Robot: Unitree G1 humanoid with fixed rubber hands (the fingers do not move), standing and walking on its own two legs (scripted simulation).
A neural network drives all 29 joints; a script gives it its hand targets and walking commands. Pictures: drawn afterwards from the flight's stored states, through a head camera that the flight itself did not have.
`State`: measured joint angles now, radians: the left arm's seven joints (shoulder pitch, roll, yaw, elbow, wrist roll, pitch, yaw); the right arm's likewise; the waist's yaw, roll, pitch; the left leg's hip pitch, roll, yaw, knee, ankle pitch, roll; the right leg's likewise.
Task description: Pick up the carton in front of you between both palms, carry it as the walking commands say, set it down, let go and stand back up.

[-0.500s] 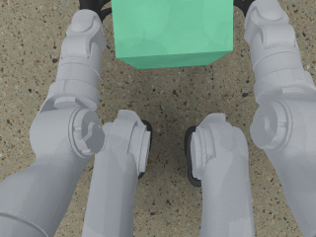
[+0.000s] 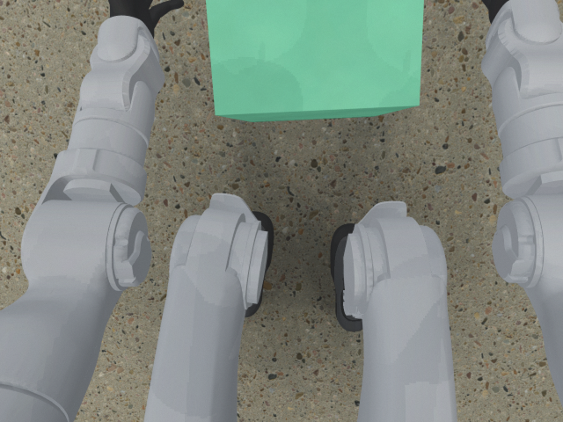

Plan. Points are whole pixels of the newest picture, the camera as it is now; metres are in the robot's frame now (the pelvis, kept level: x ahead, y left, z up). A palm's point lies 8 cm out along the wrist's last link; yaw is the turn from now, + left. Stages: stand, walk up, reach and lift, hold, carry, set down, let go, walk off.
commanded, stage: set down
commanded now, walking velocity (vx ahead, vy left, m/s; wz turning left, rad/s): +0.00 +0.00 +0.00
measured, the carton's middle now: (311, 38) +0.52 +0.00 -0.25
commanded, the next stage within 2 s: let go in 0.92 s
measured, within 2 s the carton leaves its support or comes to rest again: neither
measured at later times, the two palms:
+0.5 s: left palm out of the picture +0.51 +0.19 +0.02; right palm out of the picture +0.53 -0.20 +0.01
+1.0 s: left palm out of the picture +0.50 +0.21 +0.16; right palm out of the picture +0.53 -0.20 +0.15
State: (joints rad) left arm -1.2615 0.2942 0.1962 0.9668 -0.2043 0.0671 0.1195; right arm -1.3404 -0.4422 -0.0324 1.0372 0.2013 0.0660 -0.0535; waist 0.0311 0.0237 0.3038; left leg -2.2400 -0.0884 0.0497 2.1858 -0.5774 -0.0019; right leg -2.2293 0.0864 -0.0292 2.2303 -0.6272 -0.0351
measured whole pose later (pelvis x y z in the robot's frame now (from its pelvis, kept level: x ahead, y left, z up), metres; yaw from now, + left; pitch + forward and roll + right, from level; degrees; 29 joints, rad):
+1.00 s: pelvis +0.04 -0.01 +0.26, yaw -1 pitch +45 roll +1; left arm -0.89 0.19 0.30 0.73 -0.04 0.12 0.03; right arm -1.02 -0.28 -0.24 0.90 -0.02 0.12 0.01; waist 0.05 -0.01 -0.09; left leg -1.60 -0.09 -0.05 1.18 -0.36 -0.01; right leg -1.59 0.09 0.02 1.21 -0.40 -0.04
